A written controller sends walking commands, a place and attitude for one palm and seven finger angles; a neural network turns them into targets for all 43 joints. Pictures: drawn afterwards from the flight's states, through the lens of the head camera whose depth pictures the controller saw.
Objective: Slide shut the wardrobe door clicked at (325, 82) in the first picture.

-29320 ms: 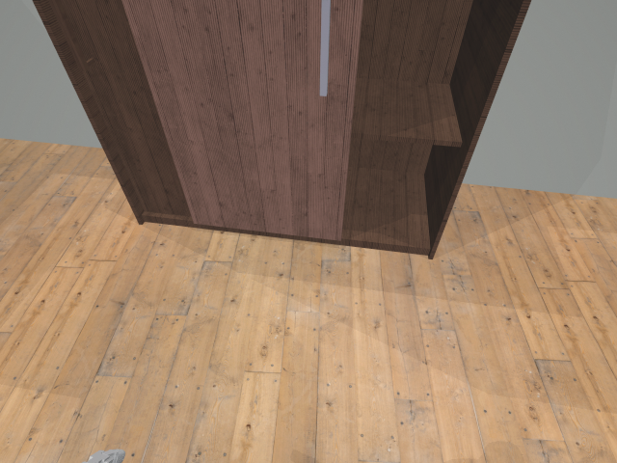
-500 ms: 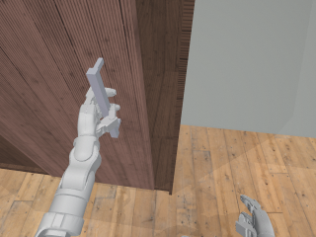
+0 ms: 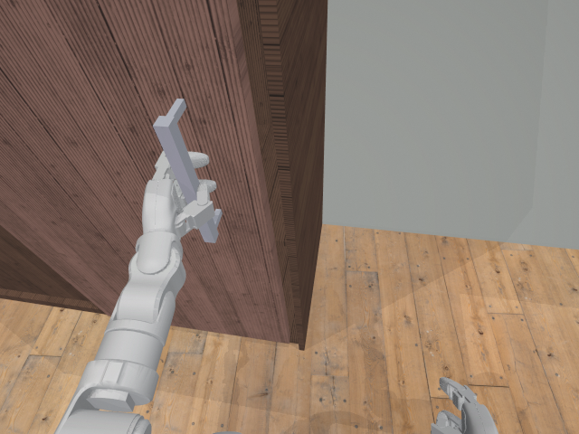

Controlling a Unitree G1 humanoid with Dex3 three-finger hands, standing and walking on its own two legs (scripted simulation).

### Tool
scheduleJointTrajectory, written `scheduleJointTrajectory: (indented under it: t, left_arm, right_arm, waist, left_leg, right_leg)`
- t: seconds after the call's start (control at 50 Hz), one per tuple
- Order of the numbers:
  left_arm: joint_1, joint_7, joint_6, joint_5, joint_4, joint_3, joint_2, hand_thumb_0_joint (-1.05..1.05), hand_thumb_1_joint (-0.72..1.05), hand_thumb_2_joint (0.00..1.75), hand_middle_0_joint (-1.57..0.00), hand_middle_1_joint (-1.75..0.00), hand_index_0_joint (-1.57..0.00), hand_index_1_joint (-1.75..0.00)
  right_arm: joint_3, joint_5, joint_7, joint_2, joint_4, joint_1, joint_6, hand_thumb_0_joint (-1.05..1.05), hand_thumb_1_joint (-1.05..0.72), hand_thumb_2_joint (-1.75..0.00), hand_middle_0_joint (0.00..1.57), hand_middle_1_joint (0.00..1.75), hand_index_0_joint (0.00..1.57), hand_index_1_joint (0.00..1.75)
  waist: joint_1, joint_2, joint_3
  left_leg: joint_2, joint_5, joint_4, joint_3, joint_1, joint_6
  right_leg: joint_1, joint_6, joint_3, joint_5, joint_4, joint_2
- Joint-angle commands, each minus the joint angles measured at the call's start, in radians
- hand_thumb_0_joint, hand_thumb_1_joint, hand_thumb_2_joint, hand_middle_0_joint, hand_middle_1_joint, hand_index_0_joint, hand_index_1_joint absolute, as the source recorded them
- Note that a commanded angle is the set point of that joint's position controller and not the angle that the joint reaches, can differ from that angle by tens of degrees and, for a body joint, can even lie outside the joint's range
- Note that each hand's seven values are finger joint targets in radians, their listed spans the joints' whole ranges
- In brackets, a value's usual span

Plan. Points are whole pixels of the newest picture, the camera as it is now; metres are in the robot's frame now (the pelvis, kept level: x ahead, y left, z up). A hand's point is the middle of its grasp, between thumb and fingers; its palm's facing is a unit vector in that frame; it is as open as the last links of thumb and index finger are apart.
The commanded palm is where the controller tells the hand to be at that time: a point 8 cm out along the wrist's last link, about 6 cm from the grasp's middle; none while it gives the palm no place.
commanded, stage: step sideways, sliding the door along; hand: left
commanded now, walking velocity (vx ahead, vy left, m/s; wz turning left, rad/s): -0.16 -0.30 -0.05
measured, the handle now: (196, 180) +0.43 +0.19 +0.10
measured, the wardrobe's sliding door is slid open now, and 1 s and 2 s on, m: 0.03 0.00 0.00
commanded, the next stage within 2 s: stop walking and hold the door there in 0.50 s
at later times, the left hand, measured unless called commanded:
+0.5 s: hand (229, 205) +0.38 +0.13 +0.11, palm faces +0.29 -0.95 -0.09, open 6.2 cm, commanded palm +0.34 +0.10 +0.11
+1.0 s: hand (226, 204) +0.38 +0.13 +0.11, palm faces +0.32 -0.94 -0.15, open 5.8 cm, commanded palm +0.34 +0.16 +0.11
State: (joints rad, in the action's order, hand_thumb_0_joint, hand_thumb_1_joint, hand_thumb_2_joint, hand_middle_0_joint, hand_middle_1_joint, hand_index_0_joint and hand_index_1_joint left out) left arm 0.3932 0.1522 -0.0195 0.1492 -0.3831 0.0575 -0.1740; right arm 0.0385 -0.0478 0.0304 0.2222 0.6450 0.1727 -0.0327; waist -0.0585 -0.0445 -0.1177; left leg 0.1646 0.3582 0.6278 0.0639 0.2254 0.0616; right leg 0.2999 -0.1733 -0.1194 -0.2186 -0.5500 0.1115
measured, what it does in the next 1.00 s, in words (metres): lifts its left foot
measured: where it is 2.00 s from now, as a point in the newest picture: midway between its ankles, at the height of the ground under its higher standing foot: outside the picture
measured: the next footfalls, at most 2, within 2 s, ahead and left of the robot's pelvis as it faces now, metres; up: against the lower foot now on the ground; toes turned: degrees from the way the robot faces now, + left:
left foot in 1.02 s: +0.06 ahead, +0.12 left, +0.00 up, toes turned -1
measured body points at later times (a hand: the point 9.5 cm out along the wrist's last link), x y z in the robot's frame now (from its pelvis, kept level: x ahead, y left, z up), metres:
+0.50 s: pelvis +0.00 -0.05 +0.00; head +0.05 -0.08 +0.45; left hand +0.36 +0.18 +0.11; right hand +0.20 -0.29 -0.11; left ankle -0.02 +0.14 -0.73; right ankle +0.04 -0.07 -0.72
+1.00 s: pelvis +0.01 -0.06 +0.02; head +0.03 -0.09 +0.47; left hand +0.36 +0.18 +0.12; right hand +0.16 -0.34 -0.08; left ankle +0.02 +0.11 -0.72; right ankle +0.04 -0.07 -0.72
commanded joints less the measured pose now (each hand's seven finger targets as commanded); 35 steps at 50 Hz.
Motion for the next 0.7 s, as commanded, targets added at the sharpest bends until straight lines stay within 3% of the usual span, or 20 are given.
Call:
scheduleJointTrajectory:
  t: [0.0,0.04,0.08,0.1,0.16,0.22,0.26,0.28,0.32,0.34,0.38,0.42,0.46,0.5,0.54,0.58,0.6,0.62,0.64,0.68]
  left_arm:
    - [0.421,-0.094,-0.127,-0.062,0.355,-0.280,0.098,0.00,0.90,0.90,-0.45,-1.40,-0.45,-1.40]
    - [0.445,-0.088,-0.134,-0.061,0.398,-0.279,0.070,0.00,0.90,0.90,-0.45,-1.40,-0.45,-1.40]
    - [0.426,-0.101,-0.136,-0.044,0.390,-0.285,0.093,0.00,0.90,0.90,-0.45,-1.40,-0.45,-1.40]
    - [0.387,-0.110,-0.116,-0.058,0.299,-0.262,0.099,0.00,0.90,0.90,-0.45,-1.40,-0.45,-1.40]
    - [0.476,-0.126,-0.126,-0.070,0.364,-0.289,0.115,0.00,0.90,0.90,-0.45,-1.40,-0.45,-1.40]
    - [0.472,-0.127,-0.128,-0.072,0.390,-0.312,0.148,0.00,0.90,0.90,-0.45,-1.40,-0.45,-1.40]
    - [0.432,-0.115,-0.116,-0.068,0.341,-0.306,0.129,0.00,0.90,0.90,-0.45,-1.40,-0.45,-1.40]
    - [0.428,-0.106,-0.129,-0.068,0.343,-0.303,0.116,0.00,0.90,0.90,-0.45,-1.40,-0.45,-1.40]
    - [0.418,-0.097,-0.151,-0.061,0.355,-0.308,0.124,0.00,0.90,0.90,-0.45,-1.40,-0.45,-1.40]
    - [0.428,-0.089,-0.156,-0.059,0.385,-0.302,0.117,0.00,0.90,0.90,-0.45,-1.40,-0.45,-1.40]
    - [0.434,-0.077,-0.166,-0.054,0.427,-0.292,0.088,0.00,0.90,0.90,-0.45,-1.40,-0.45,-1.40]
    - [0.401,-0.089,-0.158,-0.042,0.419,-0.301,0.102,0.00,0.90,0.90,-0.45,-1.40,-0.45,-1.40]
    - [0.372,-0.101,-0.139,-0.056,0.369,-0.308,0.138,0.00,0.90,0.90,-0.45,-1.40,-0.45,-1.40]
    - [0.394,-0.110,-0.144,-0.073,0.415,-0.310,0.135,0.00,0.90,0.90,-0.45,-1.40,-0.45,-1.40]
    - [0.395,-0.117,-0.149,-0.076,0.437,-0.300,0.123,0.00,0.90,0.90,-0.45,-1.40,-0.45,-1.40]
    - [0.365,-0.118,-0.143,-0.081,0.439,-0.281,0.101,0.00,0.90,0.90,-0.45,-1.40,-0.45,-1.40]
    - [0.268,-0.048,-0.133,-0.107,0.276,0.339,-0.537,0.00,0.90,0.90,-0.45,-1.40,-0.45,-1.40]
    - [0.253,-0.065,-0.126,-0.092,0.316,0.139,-0.334,0.00,0.90,0.90,-0.45,-1.40,-0.45,-1.40]
    - [0.252,-0.067,-0.141,-0.078,0.367,0.109,-0.268,0.00,0.90,0.90,-0.45,-1.40,-0.45,-1.40]
    - [0.162,-0.048,-0.144,-0.068,0.336,0.105,-0.232,0.00,0.90,0.90,-0.45,-1.40,-0.45,-1.40]
  right_arm:
    - [0.021,-0.024,0.015,0.067,-0.150,-0.087,0.084,0.00,-0.90,-0.90,0.20,0.30,0.20,0.30]
    - [0.031,0.000,0.033,0.098,-0.126,-0.065,0.080,0.00,-0.90,-0.90,0.20,0.30,0.20,0.30]
    - [0.050,0.021,0.020,0.140,-0.169,-0.119,0.056,0.00,-0.90,-0.90,0.20,0.30,0.20,0.30]
    - [0.054,0.024,0.003,0.150,-0.171,-0.132,0.039,0.00,-0.90,-0.90,0.20,0.30,0.20,0.30]
    - [0.040,0.022,-0.006,0.121,-0.177,-0.102,0.053,0.00,-0.90,-0.90,0.20,0.30,0.20,0.30]
    - [0.039,-0.002,-0.008,0.116,-0.189,-0.078,0.062,0.00,-0.90,-0.90,0.20,0.30,0.20,0.30]
    - [0.045,-0.021,-0.003,0.104,-0.191,-0.095,0.072,0.00,-0.90,-0.90,0.20,0.30,0.20,0.30]
    - [0.039,-0.022,-0.006,0.098,-0.186,-0.088,0.073,0.00,-0.90,-0.90,0.20,0.30,0.20,0.30]
    - [0.022,-0.024,-0.002,0.071,-0.181,-0.088,0.078,0.00,-0.90,-0.90,0.20,0.30,0.20,0.30]
    - [0.021,-0.020,0.007,0.071,-0.173,-0.090,0.077,0.00,-0.90,-0.90,0.20,0.30,0.20,0.30]
    - [0.024,-0.007,0.015,0.088,-0.163,-0.086,0.070,0.00,-0.90,-0.90,0.20,0.30,0.20,0.30]
    - [0.042,-0.005,0.003,0.118,-0.182,-0.102,0.053,0.00,-0.90,-0.90,0.20,0.30,0.20,0.30]
    - [0.051,0.001,-0.010,0.146,-0.208,-0.115,0.035,0.00,-0.90,-0.90,0.20,0.30,0.20,0.30]
    - [0.049,0.021,-0.015,0.127,-0.204,-0.107,0.044,0.00,-0.90,-0.90,0.20,0.30,0.20,0.30]
    - [0.046,0.017,-0.025,0.129,-0.206,-0.086,0.060,0.00,-0.90,-0.90,0.20,0.30,0.20,0.30]
    - [0.048,0.000,-0.029,0.132,-0.205,-0.072,0.064,0.00,-0.90,-0.90,0.20,0.30,0.20,0.30]
    - [0.077,0.001,-0.010,0.179,-0.142,-0.029,0.053,0.00,-0.90,-0.90,0.20,0.30,0.20,0.30]
    - [0.073,0.000,-0.002,0.148,-0.166,-0.050,0.046,0.00,-0.90,-0.90,0.20,0.30,0.20,0.30]
    - [0.059,-0.011,-0.005,0.125,-0.186,-0.083,0.062,0.00,-0.90,-0.90,0.20,0.30,0.20,0.30]
    - [0.014,-0.015,-0.005,0.083,-0.171,-0.095,0.078,0.00,-0.90,-0.90,0.20,0.30,0.20,0.30]
  waist:
    - [0.075,0.193,0.449]
    - [0.103,0.102,0.520]
    - [0.074,-0.170,0.474]
    - [0.045,-0.171,0.428]
    - [0.065,-0.186,0.351]
    - [0.080,-0.017,0.466]
    - [0.085,0.177,0.470]
    - [0.073,0.155,0.459]
    - [0.059,0.152,0.468]
    - [0.063,0.154,0.497]
    - [0.081,0.095,0.519]
    - [0.073,-0.017,0.523]
    - [0.065,-0.128,0.449]
    - [0.058,-0.208,0.385]
    - [0.067,-0.180,0.432]
    - [0.072,-0.070,0.479]
    - [0.055,0.016,0.497]
    - [0.054,0.103,0.507]
    - [0.042,0.101,0.513]
    - [0.037,0.083,0.470]
  left_leg:
    - [-0.077,0.171,-0.001,0.033,0.041,-0.050]
    - [-0.013,-0.136,-0.218,0.052,-0.145,-0.063]
    - [0.301,-0.548,-0.237,-0.215,-0.256,-0.192]
    - [0.361,-0.493,-0.279,-0.234,-0.205,-0.213]
    - [0.270,-0.655,-0.184,-0.067,-0.225,-0.155]
    - [0.162,-0.707,-0.008,-0.010,-0.277,-0.096]
    - [0.021,-0.218,0.080,0.015,-0.076,-0.040]
    - [-0.027,0.031,0.118,0.005,0.025,-0.042]
    - [-0.050,0.165,0.105,-0.024,0.110,-0.052]
    - [-0.044,0.112,0.032,-0.014,0.096,-0.049]
    - [0.010,-0.166,-0.132,-0.004,-0.061,-0.052]
    - [0.180,-0.560,-0.162,-0.129,-0.280,-0.132]
    - [0.329,-0.673,-0.198,-0.223,-0.251,-0.205]
    - [0.297,-0.838,-0.174,-0.104,-0.300,-0.161]
    - [0.253,-0.921,-0.078,-0.055,-0.350,-0.130]
    - [0.184,-0.835,-0.004,-0.025,-0.310,-0.093]
    - [0.125,-0.652,0.069,0.039,-0.227,-0.058]
    - [0.017,-0.227,0.195,0.048,-0.036,-0.034]
    - [-0.053,0.168,0.272,0.015,0.097,-0.035]
    - [-0.078,0.208,0.280,-0.060,0.216,-0.038]
  right_leg:
    - [-0.382,0.389,0.342,0.899,0.180,-0.284]
    - [-0.342,0.268,0.244,0.909,0.025,-0.243]
    - [-0.056,0.275,0.194,0.210,-0.141,-0.163]
    - [0.014,0.255,0.223,-0.117,-0.229,-0.147]
    - [0.018,0.199,0.153,-0.060,-0.098,-0.151]
    - [-0.156,0.179,0.168,0.357,0.106,-0.171]
    - [-0.318,0.127,0.351,0.834,0.119,-0.291]
    - [-0.376,0.146,0.402,0.957,0.122,-0.334]
    - [-0.448,0.306,0.409,1.019,0.115,-0.353]
    - [-0.485,0.246,0.381,1.062,0.083,-0.339]
    - [-0.414,0.160,0.312,0.938,0.017,-0.317]
    - [-0.178,0.271,0.263,0.620,-0.025,-0.229]
    - [-0.049,0.269,0.207,0.097,-0.117,-0.164]
    - [0.028,0.209,0.162,-0.057,-0.077,-0.149]
    - [-0.044,0.192,0.161,0.091,0.022,-0.154]
    - [-0.166,0.184,0.184,0.355,0.100,-0.167]
    - [-0.199,0.164,0.281,0.680,0.131,-0.228]
    - [-0.381,0.139,0.367,1.023,0.092,-0.322]
    - [-0.460,0.151,0.454,1.163,0.117,-0.388]
    - [-0.498,0.408,0.449,1.105,0.138,-0.394]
